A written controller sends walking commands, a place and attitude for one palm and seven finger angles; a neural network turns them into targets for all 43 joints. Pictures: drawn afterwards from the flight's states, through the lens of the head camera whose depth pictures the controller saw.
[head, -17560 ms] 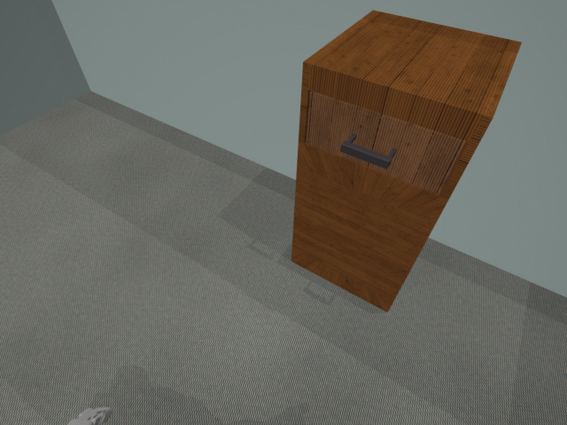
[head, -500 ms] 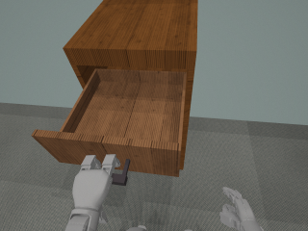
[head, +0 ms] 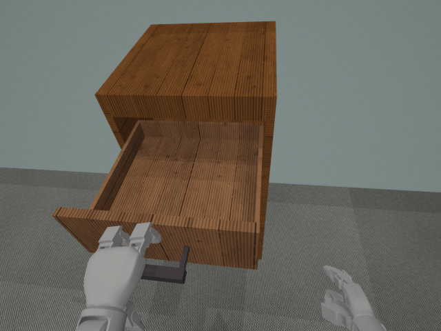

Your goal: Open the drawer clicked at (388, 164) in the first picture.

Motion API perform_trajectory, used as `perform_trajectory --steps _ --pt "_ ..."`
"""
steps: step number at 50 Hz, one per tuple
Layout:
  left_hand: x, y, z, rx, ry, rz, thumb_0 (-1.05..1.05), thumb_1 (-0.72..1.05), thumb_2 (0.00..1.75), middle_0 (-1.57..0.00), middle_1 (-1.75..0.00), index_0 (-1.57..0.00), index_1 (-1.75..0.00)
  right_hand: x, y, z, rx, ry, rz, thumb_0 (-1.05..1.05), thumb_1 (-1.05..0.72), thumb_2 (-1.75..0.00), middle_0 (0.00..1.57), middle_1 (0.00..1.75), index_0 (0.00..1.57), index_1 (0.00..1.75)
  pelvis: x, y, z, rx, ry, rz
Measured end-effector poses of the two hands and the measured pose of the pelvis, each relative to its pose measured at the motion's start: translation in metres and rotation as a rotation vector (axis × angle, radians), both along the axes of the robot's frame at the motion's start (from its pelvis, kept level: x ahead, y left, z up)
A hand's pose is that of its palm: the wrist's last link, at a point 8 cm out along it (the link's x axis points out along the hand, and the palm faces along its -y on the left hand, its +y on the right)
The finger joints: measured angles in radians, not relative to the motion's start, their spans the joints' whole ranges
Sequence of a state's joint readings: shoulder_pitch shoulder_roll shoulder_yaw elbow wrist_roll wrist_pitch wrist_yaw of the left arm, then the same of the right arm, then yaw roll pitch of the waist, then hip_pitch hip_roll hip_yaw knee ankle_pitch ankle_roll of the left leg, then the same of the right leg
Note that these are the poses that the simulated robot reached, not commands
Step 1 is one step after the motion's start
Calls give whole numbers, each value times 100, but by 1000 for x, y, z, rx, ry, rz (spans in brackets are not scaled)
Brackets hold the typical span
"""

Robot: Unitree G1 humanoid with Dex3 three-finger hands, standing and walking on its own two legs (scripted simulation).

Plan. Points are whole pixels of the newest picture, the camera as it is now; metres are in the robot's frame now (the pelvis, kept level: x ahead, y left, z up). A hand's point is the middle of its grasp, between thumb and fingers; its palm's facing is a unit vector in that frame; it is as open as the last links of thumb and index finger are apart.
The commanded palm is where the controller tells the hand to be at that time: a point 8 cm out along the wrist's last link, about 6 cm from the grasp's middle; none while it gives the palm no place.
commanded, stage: lift the hand off the handle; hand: left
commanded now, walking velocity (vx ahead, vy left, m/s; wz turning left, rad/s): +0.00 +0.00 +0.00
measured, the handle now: (155, 260) +0.25 +0.16 -0.02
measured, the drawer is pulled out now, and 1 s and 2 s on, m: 0.30 0.30 0.30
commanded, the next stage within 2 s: draw the hand back to the body in 0.76 s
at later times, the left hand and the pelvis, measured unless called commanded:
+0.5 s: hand (118, 261) +0.20 +0.18 +0.09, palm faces +0.11 -0.20 -0.97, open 13.9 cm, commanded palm +0.17 +0.18 +0.16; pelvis +0.01 +0.01 +0.01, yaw -1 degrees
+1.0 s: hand (104, 256) +0.20 +0.19 +0.12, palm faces +0.11 -0.19 -0.98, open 13.9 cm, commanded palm +0.16 +0.19 +0.19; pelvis +0.01 +0.01 +0.02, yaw -1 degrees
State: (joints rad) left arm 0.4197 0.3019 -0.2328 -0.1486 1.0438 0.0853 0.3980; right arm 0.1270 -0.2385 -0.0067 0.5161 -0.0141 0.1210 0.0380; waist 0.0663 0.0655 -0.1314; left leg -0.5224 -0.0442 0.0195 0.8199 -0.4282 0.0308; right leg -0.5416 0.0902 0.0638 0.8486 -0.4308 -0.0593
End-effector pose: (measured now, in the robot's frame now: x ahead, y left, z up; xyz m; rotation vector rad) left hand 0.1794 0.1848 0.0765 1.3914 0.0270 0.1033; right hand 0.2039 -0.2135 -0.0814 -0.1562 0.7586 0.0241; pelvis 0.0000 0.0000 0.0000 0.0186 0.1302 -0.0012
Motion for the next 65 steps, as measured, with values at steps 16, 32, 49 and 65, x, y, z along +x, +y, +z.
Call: perform_trajectory --steps 16,32,49,65 --pt "1 4 46 -19 -46 -30 0 -50 30 -32 -120 -32 -120 17 30 12 70 -32 63 1 -90 -90 20 30 20 30 11 7 9 -9 -34 -14" --pt "1 6 88 -16 -98 -59 0 -50 30 -32 -120 -32 -120 18 32 21 72 -32 73 1 -91 -90 20 30 20 30 11 13 17 -16 -77 -13" --pt "-9 9 97 -17 -61 -68 0 -50 30 -32 -120 -32 -120 18 37 33 78 -49 97 1 -90 -90 20 30 20 30 6 11 23 -20 -100 -25" --pt "-12 41 106 18 -34 -40 0 -50 30 -32 -120 -32 -120 13 27 37 16 -36 58 1 -91 -90 20 30 20 30 6 16 28 -27 -109 -15"
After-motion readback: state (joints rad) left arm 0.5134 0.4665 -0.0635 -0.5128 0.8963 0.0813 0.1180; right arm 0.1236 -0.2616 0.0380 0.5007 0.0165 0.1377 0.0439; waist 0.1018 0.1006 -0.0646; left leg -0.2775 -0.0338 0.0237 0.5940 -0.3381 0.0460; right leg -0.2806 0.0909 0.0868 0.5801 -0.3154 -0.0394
